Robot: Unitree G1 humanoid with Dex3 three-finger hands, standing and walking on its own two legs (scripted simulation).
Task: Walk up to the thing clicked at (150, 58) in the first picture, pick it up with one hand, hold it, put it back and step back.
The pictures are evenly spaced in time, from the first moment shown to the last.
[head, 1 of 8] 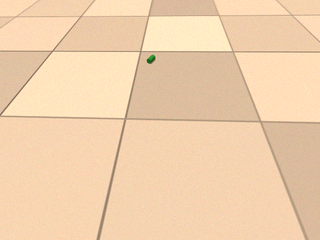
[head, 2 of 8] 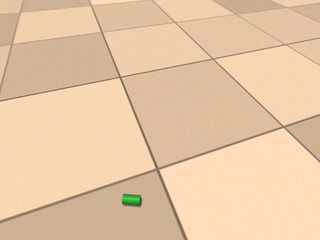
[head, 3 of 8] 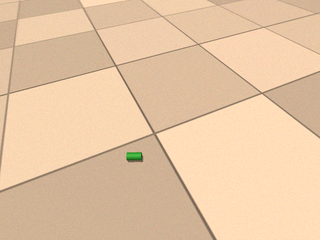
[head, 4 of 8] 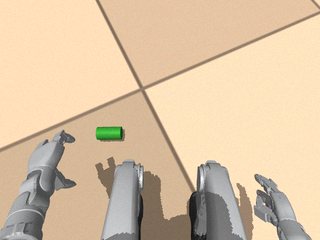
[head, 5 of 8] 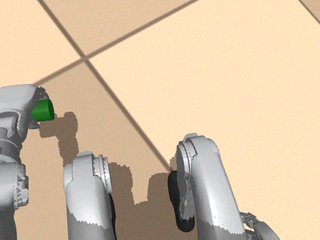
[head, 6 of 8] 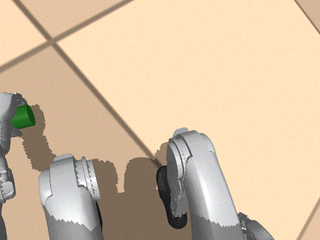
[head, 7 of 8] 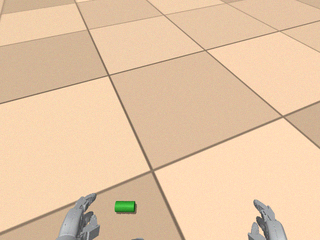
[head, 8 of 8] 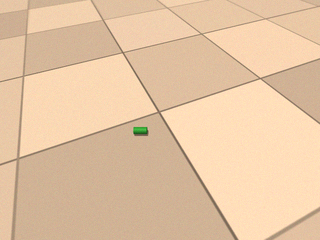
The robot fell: no
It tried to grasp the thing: yes
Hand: left
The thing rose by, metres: 0.68
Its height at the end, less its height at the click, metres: +0.00
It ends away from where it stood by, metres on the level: 0.00
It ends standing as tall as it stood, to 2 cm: yes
